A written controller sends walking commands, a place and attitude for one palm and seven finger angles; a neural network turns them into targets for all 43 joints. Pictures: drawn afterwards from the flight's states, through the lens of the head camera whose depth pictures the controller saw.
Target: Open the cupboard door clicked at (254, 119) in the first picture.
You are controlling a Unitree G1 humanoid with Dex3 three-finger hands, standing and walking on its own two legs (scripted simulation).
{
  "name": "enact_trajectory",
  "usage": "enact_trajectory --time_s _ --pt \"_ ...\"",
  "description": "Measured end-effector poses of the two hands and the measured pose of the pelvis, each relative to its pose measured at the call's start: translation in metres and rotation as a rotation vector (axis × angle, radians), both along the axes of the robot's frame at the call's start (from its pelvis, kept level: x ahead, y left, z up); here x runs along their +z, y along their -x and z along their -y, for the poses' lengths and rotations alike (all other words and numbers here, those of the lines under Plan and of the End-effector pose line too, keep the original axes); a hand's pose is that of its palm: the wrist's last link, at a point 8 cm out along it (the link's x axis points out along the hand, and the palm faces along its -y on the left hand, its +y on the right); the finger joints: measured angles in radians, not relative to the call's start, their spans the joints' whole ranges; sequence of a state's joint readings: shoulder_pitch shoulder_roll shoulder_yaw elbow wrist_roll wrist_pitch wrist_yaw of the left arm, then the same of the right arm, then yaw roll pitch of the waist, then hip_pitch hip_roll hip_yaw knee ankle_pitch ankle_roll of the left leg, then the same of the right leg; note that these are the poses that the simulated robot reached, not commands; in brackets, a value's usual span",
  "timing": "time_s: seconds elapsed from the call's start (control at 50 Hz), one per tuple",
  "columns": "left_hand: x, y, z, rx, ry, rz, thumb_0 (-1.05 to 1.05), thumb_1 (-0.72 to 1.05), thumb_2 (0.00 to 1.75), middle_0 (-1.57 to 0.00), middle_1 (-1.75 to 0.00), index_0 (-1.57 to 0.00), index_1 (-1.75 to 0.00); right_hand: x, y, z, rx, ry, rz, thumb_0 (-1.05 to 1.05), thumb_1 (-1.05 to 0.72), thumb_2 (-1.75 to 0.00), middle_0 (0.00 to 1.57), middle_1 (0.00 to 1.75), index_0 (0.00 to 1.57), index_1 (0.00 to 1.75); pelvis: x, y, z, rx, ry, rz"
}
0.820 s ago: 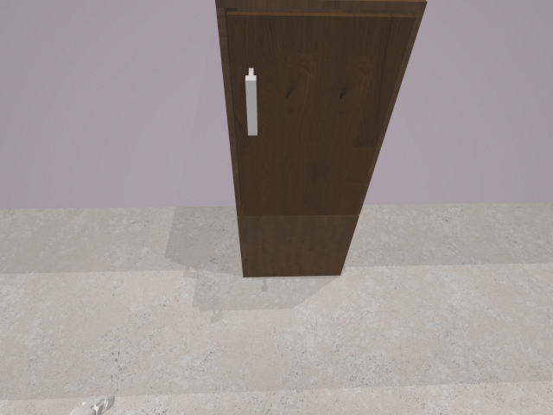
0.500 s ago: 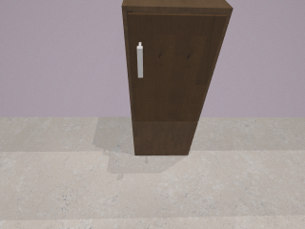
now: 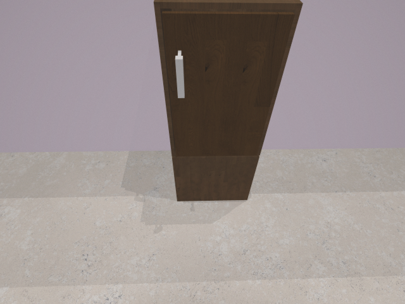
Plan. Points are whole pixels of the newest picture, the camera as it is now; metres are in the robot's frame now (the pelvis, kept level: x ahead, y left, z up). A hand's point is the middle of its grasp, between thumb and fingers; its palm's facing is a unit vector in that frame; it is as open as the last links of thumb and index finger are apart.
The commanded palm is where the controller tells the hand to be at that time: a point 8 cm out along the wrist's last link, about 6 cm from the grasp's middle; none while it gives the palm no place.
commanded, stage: look at it before walking up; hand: left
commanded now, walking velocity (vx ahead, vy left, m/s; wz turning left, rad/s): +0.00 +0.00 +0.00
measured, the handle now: (180, 74) +0.75 +0.11 +0.07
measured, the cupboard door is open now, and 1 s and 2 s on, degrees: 0 0 0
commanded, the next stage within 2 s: take the last steps up to it in 0.62 s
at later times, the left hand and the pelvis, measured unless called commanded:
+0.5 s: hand out of the picture +0.07 +0.24 -0.16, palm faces -0.02 -0.95 -0.30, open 7.4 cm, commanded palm none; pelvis +0.01 +0.00 +0.00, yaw +0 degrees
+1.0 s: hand out of the picture +0.04 +0.19 -0.18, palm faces -0.02 -0.97 -0.22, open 7.4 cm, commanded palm none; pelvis +0.04 -0.01 -0.01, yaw -1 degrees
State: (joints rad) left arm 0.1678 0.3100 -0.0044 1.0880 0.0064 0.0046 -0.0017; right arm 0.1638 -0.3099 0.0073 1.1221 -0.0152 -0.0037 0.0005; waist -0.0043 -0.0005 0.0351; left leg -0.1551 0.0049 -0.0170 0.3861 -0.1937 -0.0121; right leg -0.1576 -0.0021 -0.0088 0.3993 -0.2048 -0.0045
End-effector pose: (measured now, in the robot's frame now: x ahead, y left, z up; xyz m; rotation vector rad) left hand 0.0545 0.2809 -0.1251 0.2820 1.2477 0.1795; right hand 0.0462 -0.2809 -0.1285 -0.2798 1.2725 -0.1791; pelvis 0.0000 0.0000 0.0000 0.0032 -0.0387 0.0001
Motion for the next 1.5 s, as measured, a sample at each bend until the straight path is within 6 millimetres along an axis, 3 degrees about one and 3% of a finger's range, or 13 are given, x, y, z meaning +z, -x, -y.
enact_trajectory --time_s 0.32,0.8,0.98,1.08,1.14,1.22,1.34,1.44,1.5 --pt "0.001 -0.017 0.003 -0.013 0.007 0.036 0.01 0.90 0.90 -0.20 -0.30 -0.21 -0.30 0.003 -0.012 -0.001 0.003 0.001 0.030 0.01 -0.90 -0.90 0.20 0.30 0.20 0.30 0.001 -0.003 0.001 -0.003 0.001 -0.004" --pt "0.000 -0.011 0.000 0.008 0.004 0.003 0.01 0.90 0.90 -0.20 -0.30 -0.21 -0.30 0.003 -0.022 -0.006 0.012 0.000 0.027 0.01 -0.90 -0.90 0.20 0.30 0.20 0.30 0.002 -0.011 -0.002 -0.002 0.001 -0.005" --pt "-0.021 0.011 0.033 0.030 0.076 -0.105 0.00 0.90 0.90 -0.20 -0.30 -0.20 -0.30 -0.016 -0.003 -0.026 -0.045 -0.076 -0.047 0.01 -0.90 -0.90 0.20 0.30 0.20 0.30 -0.006 -0.036 0.009 -0.018 -0.017 -0.020" --pt "-0.027 0.017 0.067 0.058 0.105 -0.180 0.01 0.90 0.90 -0.20 -0.30 -0.20 -0.30 -0.030 0.012 -0.020 -0.101 -0.115 -0.132 0.01 -0.90 -0.90 0.20 0.30 0.20 0.30 -0.013 -0.059 0.029 -0.016 -0.011 -0.032" --pt "-0.026 0.020 0.087 0.116 0.113 -0.169 0.01 0.90 0.90 -0.20 -0.30 -0.20 -0.30 -0.032 0.011 -0.013 -0.087 -0.122 -0.208 0.01 -0.90 -0.90 0.20 0.30 0.20 0.30 -0.014 -0.075 0.040 0.014 -0.003 -0.039" --pt "-0.021 0.037 0.112 0.176 0.129 -0.234 0.00 0.90 0.90 -0.20 -0.30 -0.20 -0.30 -0.028 -0.025 -0.004 -0.063 -0.118 -0.206 0.01 -0.91 -0.90 0.20 0.30 0.20 0.30 -0.010 -0.097 0.047 0.018 -0.007 -0.037" --pt "-0.016 0.053 0.143 0.209 0.176 -0.398 0.00 0.90 0.90 -0.20 -0.30 -0.20 -0.30 -0.029 -0.124 -0.007 -0.032 -0.130 -0.053 0.01 -0.91 -0.90 0.20 0.30 0.20 0.30 -0.011 -0.133 0.048 0.012 0.007 -0.040" --pt "-0.027 0.033 0.149 0.223 0.214 -0.462 0.00 0.90 0.90 -0.20 -0.30 -0.20 -0.30 -0.030 -0.209 -0.026 0.007 -0.139 0.086 0.01 -0.91 -0.90 0.20 0.30 0.20 0.30 -0.022 -0.171 0.043 0.009 0.016 -0.032" --pt "-0.041 0.000 0.142 0.220 0.219 -0.444 0.01 0.90 0.90 -0.20 -0.30 -0.21 -0.30 -0.030 -0.237 -0.035 0.003 -0.127 0.143 0.01 -0.91 -0.90 0.20 0.30 0.20 0.30 -0.029 -0.193 0.040 -0.002 0.015 -0.019"
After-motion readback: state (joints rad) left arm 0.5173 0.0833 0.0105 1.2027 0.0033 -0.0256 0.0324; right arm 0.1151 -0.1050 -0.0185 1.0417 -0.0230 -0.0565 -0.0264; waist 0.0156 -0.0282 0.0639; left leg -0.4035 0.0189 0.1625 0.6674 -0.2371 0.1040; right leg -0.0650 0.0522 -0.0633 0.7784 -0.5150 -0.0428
